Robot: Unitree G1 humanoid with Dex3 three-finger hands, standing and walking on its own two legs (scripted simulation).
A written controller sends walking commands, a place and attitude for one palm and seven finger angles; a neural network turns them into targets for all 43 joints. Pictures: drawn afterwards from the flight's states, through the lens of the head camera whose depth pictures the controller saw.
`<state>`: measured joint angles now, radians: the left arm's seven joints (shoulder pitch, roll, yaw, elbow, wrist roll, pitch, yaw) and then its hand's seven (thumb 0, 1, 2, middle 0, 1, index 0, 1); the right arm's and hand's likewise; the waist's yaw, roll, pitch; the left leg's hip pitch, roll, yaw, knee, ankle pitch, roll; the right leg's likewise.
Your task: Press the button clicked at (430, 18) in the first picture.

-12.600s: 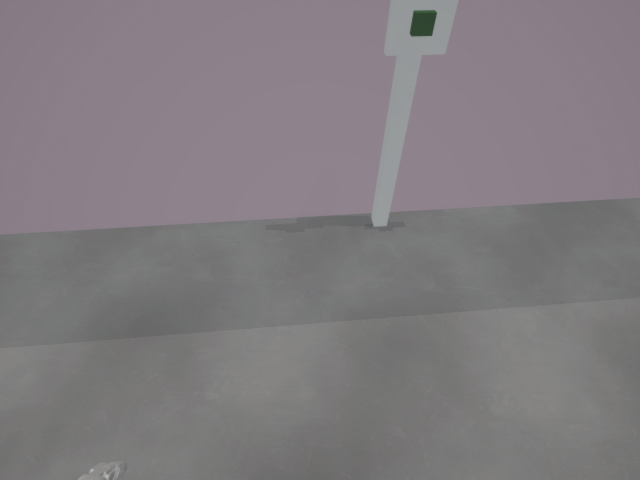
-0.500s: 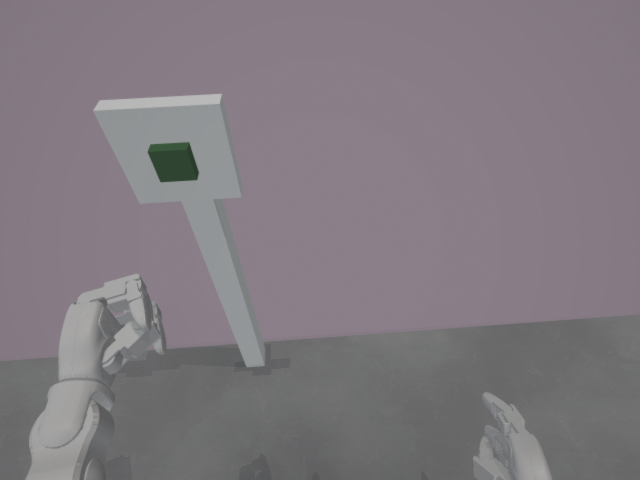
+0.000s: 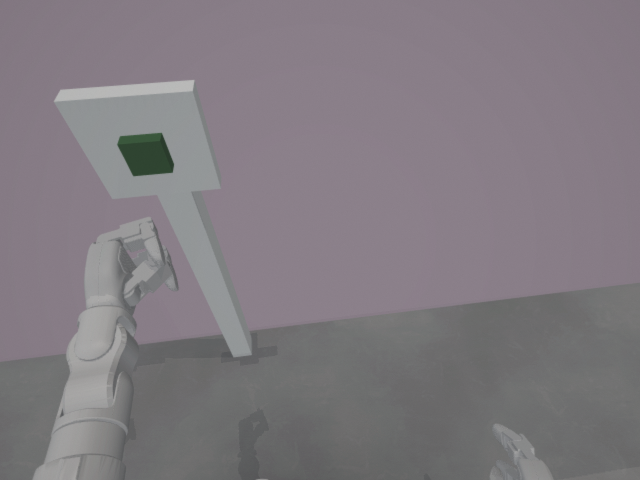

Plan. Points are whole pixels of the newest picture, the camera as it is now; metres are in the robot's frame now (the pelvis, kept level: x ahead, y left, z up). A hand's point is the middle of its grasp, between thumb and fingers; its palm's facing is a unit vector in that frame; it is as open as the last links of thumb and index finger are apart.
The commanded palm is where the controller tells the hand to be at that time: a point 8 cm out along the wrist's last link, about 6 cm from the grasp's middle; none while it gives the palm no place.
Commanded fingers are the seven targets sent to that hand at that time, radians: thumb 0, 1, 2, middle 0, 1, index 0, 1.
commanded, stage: aim a knuckle at the button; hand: left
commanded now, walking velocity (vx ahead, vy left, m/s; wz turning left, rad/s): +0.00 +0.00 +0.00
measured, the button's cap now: (147, 153) +0.53 +0.29 +0.11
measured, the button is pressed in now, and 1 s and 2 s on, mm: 0 0 1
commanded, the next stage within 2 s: press the button with the knuckle in 1.24 s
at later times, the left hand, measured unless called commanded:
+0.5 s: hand (181, 214) +0.44 +0.22 +0.08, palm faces +0.20 -0.98 -0.01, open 3.1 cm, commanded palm +0.41 +0.27 +0.08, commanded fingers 0.00 0.90 0.90 -1.30 -1.50 -1.30 -1.50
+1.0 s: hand (183, 207) +0.46 +0.22 +0.08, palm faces +0.20 -0.98 -0.01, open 3.1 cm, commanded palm +0.41 +0.27 +0.08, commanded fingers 0.00 0.90 0.90 -1.30 -1.50 -1.30 -1.50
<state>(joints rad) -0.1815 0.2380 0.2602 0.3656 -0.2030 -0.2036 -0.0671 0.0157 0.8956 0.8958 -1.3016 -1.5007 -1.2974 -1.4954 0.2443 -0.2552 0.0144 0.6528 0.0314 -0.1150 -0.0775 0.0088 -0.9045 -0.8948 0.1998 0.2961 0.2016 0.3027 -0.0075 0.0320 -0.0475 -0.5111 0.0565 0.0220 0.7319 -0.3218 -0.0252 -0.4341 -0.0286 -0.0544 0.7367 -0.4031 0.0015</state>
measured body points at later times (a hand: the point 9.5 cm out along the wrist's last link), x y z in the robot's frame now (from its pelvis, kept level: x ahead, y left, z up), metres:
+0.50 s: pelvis +0.00 +0.00 -0.01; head +0.07 +0.00 +0.44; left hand +0.42 +0.27 +0.08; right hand +0.07 -0.26 -0.13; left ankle +0.03 +0.14 -0.71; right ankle -0.02 -0.12 -0.71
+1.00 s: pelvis +0.01 +0.01 -0.01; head +0.08 +0.01 +0.43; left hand +0.44 +0.27 +0.08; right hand +0.05 -0.26 -0.13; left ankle +0.03 +0.14 -0.71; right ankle -0.02 -0.12 -0.71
